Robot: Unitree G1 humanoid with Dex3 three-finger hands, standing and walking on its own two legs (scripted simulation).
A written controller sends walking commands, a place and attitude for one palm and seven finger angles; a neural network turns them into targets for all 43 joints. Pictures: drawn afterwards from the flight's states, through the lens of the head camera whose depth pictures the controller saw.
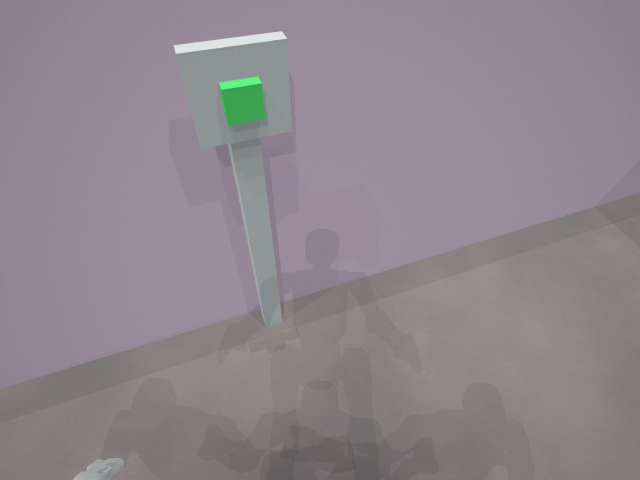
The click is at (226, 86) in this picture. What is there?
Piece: button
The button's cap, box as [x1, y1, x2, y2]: [219, 76, 264, 125]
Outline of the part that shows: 257,76 219,82 225,117 228,125 264,118 261,83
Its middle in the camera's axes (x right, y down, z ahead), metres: -0.14 -0.24 +0.66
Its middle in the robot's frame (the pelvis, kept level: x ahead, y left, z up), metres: +0.67 +0.17 +0.12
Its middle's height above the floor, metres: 0.89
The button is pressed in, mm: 0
